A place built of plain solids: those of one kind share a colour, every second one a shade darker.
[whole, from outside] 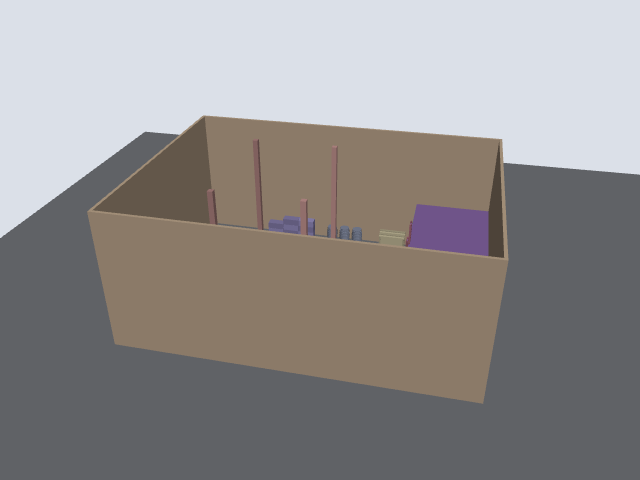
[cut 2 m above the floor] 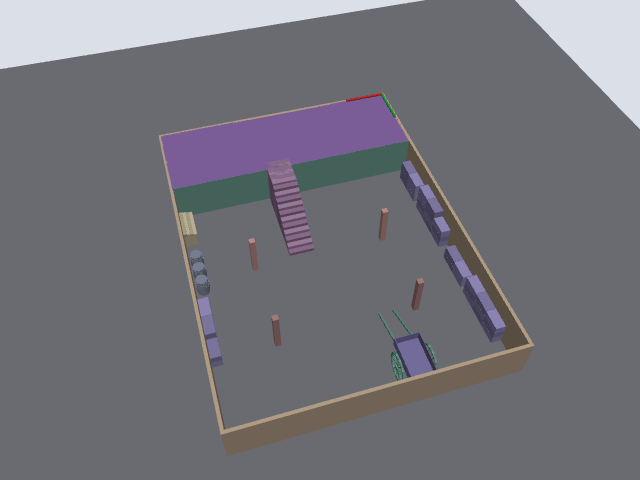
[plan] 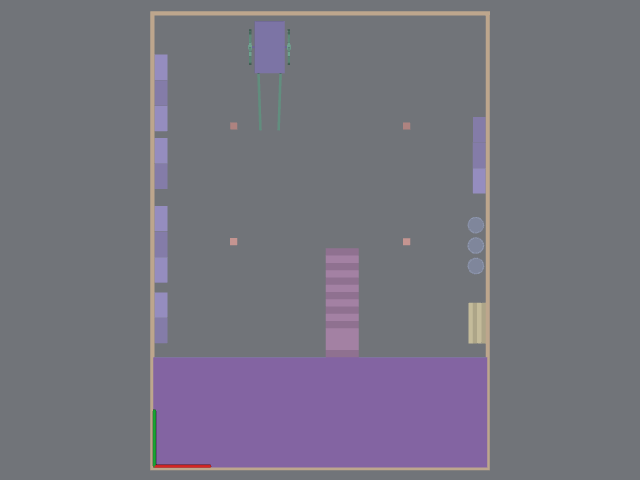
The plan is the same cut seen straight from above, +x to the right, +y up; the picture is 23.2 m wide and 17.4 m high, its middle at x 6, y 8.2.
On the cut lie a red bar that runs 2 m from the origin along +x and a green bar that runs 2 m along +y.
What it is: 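An aisled barn 12.0 x 16.3 m, 6.9 m high; a nave 6.3 m broad between two rows of posts 0.26 m square, 4.2 m apart, aisles 2.9 m broad; at the rear a loft 4.0 m deep at 2.74 m over closed bays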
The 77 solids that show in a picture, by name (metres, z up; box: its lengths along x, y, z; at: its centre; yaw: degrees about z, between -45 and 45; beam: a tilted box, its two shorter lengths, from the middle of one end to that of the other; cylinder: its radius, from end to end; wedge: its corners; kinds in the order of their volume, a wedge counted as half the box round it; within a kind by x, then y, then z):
{
 "loft_1": {"box": [12.11, 4.0, 2.79], "at": [6.0, 1.95, 1.34]},
 "wall_1": {"box": [0.15, 16.64, 6.97], "at": [-0.07, 8.17, 3.44]},
 "wall_2": {"box": [12.31, 0.15, 6.97], "at": [6.0, -0.07, 3.44]},
 "wall_3": {"box": [12.31, 0.15, 6.97], "at": [6.0, 16.41, 3.44]},
 "wall_4": {"box": [0.15, 16.64, 6.97], "at": [12.09, 8.17, 3.44]},
 "stair_1": {"box": [1.2, 0.77, 2.62], "at": [6.81, 3.83, 1.26]},
 "stair_2": {"box": [1.2, 0.77, 2.44], "at": [6.81, 4.09, 1.17]},
 "stair_3": {"box": [1.2, 0.77, 2.27], "at": [6.81, 4.35, 1.09]},
 "stair_4": {"box": [1.2, 0.77, 2.1], "at": [6.81, 4.62, 1.0]},
 "stair_5": {"box": [1.2, 0.77, 1.93], "at": [6.81, 4.88, 0.92]},
 "stair_6": {"box": [1.2, 0.77, 1.76], "at": [6.81, 5.14, 0.83]},
 "stair_7": {"box": [1.2, 0.77, 1.59], "at": [6.81, 5.41, 0.74]},
 "stair_8": {"box": [1.2, 0.77, 1.42], "at": [6.81, 5.67, 0.66]},
 "stair_9": {"box": [1.2, 0.77, 1.25], "at": [6.81, 5.93, 0.57]},
 "stair_10": {"box": [1.2, 0.77, 1.08], "at": [6.81, 6.2, 0.49]},
 "stair_11": {"box": [1.2, 0.77, 0.91], "at": [6.81, 6.46, 0.4]},
 "stair_12": {"box": [1.2, 0.77, 0.73], "at": [6.81, 6.72, 0.32]},
 "stair_13": {"box": [1.2, 0.77, 0.56], "at": [6.81, 6.99, 0.23]},
 "stair_14": {"box": [1.2, 0.77, 0.39], "at": [6.81, 7.25, 0.15]},
 "stair_15": {"box": [1.2, 0.77, 0.22], "at": [6.81, 7.51, 0.06]},
 "bales_1": {"box": [0.46, 0.92, 0.41], "at": [0.24, 4.91, 0.15]},
 "bales_2": {"box": [0.46, 0.92, 0.36], "at": [0.24, 4.91, 0.54]},
 "bales_3": {"box": [0.46, 0.92, 0.36], "at": [0.24, 4.91, 0.9]},
 "bales_4": {"box": [0.46, 0.92, 0.41], "at": [0.24, 5.84, 0.15]},
 "bales_5": {"box": [0.46, 0.92, 0.36], "at": [0.24, 5.84, 0.54]},
 "bales_6": {"box": [0.46, 0.92, 0.36], "at": [0.24, 5.84, 0.9]},
 "bales_7": {"box": [0.46, 0.92, 0.41], "at": [0.24, 7.11, 0.15]},
 "bales_8": {"box": [0.46, 0.92, 0.36], "at": [0.24, 7.11, 0.54]},
 "bales_9": {"box": [0.46, 0.92, 0.36], "at": [0.24, 7.11, 0.9]},
 "bales_10": {"box": [0.46, 0.92, 0.36], "at": [0.24, 7.11, 1.26]},
 "bales_11": {"box": [0.46, 0.92, 0.41], "at": [0.24, 8.04, 0.15]},
 "bales_12": {"box": [0.46, 0.92, 0.36], "at": [0.24, 8.04, 0.54]},
 "bales_13": {"box": [0.46, 0.92, 0.36], "at": [0.24, 8.04, 0.9]},
 "bales_14": {"box": [0.46, 0.92, 0.36], "at": [0.24, 8.04, 1.26]},
 "bales_15": {"box": [0.46, 0.92, 0.41], "at": [0.24, 8.97, 0.15]},
 "bales_16": {"box": [0.46, 0.92, 0.36], "at": [0.24, 8.97, 0.54]},
 "bales_17": {"box": [0.46, 0.92, 0.36], "at": [0.24, 8.97, 0.9]},
 "bales_18": {"box": [0.46, 0.92, 0.41], "at": [0.24, 10.51, 0.15]},
 "bales_19": {"box": [0.46, 0.92, 0.36], "at": [0.24, 10.51, 0.54]},
 "bales_20": {"box": [0.46, 0.92, 0.41], "at": [0.24, 11.44, 0.15]},
 "bales_21": {"box": [0.46, 0.92, 0.36], "at": [0.24, 11.44, 0.54]},
 "bales_22": {"box": [0.46, 0.92, 0.41], "at": [0.24, 12.6, 0.15]},
 "bales_23": {"box": [0.46, 0.92, 0.36], "at": [0.24, 12.6, 0.54]},
 "bales_24": {"box": [0.46, 0.92, 0.36], "at": [0.24, 12.6, 0.9]},
 "bales_25": {"box": [0.46, 0.92, 0.41], "at": [0.24, 13.53, 0.15]},
 "bales_26": {"box": [0.46, 0.92, 0.36], "at": [0.24, 13.53, 0.54]},
 "bales_27": {"box": [0.46, 0.92, 0.36], "at": [0.24, 13.53, 0.9]},
 "bales_28": {"box": [0.46, 0.92, 0.41], "at": [0.24, 14.46, 0.15]},
 "bales_29": {"box": [0.46, 0.92, 0.36], "at": [0.24, 14.46, 0.54]},
 "bales_30": {"box": [0.46, 0.92, 0.36], "at": [0.24, 14.46, 0.9]},
 "bales_31": {"box": [0.46, 0.92, 0.36], "at": [11.77, 10.34, 0.54]},
 "bales_32": {"box": [0.46, 0.92, 0.36], "at": [11.77, 10.34, 0.9]},
 "bales_33": {"box": [0.46, 0.92, 0.41], "at": [11.77, 11.27, 0.15]},
 "bales_34": {"box": [0.46, 0.92, 0.36], "at": [11.77, 11.27, 0.54]},
 "bales_35": {"box": [0.46, 0.92, 0.36], "at": [11.77, 11.27, 0.9]},
 "bales_36": {"box": [0.46, 0.92, 0.41], "at": [11.77, 12.2, 0.15]},
 "bales_37": {"box": [0.46, 0.92, 0.36], "at": [11.77, 12.2, 0.54]},
 "post_1": {"box": [0.26, 0.26, 6.97], "at": [2.87, 8.14, 3.44]},
 "post_2": {"box": [0.26, 0.26, 6.97], "at": [2.87, 12.33, 3.44]},
 "post_3": {"box": [0.26, 0.26, 6.97], "at": [9.14, 8.14, 3.44]},
 "post_4": {"box": [0.26, 0.26, 6.97], "at": [9.14, 12.33, 3.44]},
 "bin_1": {"box": [0.16, 1.48, 0.07], "at": [11.46, 5.19, 0.72]},
 "bin_2": {"box": [0.16, 1.48, 0.11], "at": [11.62, 5.19, 0.74]},
 "bin_3": {"box": [0.6, 1.44, 0.74], "at": [11.71, 5.19, 0.32]},
 "bin_4": {"box": [0.16, 1.48, 0.15], "at": [11.77, 5.19, 0.76]},
 "bin_5": {"box": [0.16, 1.48, 0.18], "at": [11.93, 5.19, 0.78]},
 "face_1": {"box": [6.21, 0.012, 2.76], "at": [3.1, 3.96, 1.33]},
 "face_2": {"box": [4.6, 0.012, 2.76], "at": [9.71, 3.96, 1.33]},
 "cart_rod_1": {"wedge": [[3.72, 14.22, 0.87], [3.72, 14.25, 0.79], [3.79, 12.17, 0.09], [3.79, 12.2, 0.0], [3.82, 14.23, 0.87], [3.82, 14.26, 0.79], [3.89, 12.18, 0.09], [3.89, 12.21, 0.0]]},
 "cart_rod_2": {"wedge": [[4.45, 12.18, 0.09], [4.45, 12.21, 0.0], [4.52, 14.23, 0.87], [4.52, 14.26, 0.79], [4.55, 12.17, 0.09], [4.55, 12.2, 0.0], [4.62, 14.22, 0.87], [4.62, 14.25, 0.79]]},
 "cart_1": {"box": [0.029, 1.9, 0.42], "at": [3.63, 15.19, 1.1]},
 "cart_2": {"box": [1.04, 0.028, 0.42], "at": [4.17, 14.25, 1.1]},
 "cart_3": {"box": [1.1, 1.9, 0.03], "at": [4.17, 15.19, 0.88]},
 "cart_4": {"box": [0.029, 1.9, 0.42], "at": [4.71, 15.19, 1.1]},
 "cask_1": {"cylinder": 0.26, "from": [11.65, 7.26, 0.85], "to": [11.65, 7.26, 0.9]},
 "cask_2": {"cylinder": 0.26, "from": [11.65, 8.0, 0.85], "to": [11.65, 8.0, 0.9]},
 "cask_3": {"cylinder": 0.26, "from": [11.65, 8.74, 0.85], "to": [11.65, 8.74, 0.9]}
}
